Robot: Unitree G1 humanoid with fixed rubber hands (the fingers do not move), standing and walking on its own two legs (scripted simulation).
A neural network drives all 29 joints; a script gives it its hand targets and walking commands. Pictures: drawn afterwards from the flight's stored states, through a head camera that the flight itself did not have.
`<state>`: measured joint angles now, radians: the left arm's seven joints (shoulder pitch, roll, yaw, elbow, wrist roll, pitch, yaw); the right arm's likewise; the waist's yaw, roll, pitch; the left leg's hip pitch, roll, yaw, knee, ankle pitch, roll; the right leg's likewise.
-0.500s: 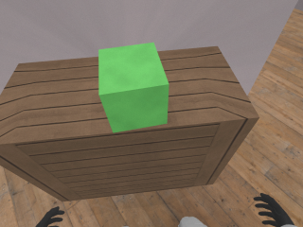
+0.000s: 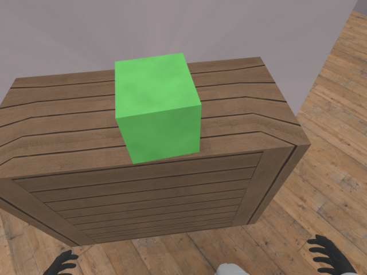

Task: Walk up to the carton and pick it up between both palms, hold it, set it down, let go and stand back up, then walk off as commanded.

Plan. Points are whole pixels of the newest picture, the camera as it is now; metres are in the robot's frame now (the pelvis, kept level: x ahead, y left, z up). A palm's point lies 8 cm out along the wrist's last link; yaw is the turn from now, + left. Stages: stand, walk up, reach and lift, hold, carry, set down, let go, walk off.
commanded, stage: walk up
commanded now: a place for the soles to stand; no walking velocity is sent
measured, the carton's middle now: (158, 108) +0.51 +0.07 +0.05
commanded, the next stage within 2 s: none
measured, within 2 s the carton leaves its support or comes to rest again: neither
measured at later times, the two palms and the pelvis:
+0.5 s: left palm out of the picture +0.12 +0.30 -0.07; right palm out of the picture +0.11 -0.32 -0.07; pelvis -0.01 +0.00 +0.00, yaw -1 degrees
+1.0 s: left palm out of the picture +0.12 +0.30 -0.07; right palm out of the picture +0.11 -0.32 -0.07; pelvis -0.01 +0.00 +0.00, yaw -1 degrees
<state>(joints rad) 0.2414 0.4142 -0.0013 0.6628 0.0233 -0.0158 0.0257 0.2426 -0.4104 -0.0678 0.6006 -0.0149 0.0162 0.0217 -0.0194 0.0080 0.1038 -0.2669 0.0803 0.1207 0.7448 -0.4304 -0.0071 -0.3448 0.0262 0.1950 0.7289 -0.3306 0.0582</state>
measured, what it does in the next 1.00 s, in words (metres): stands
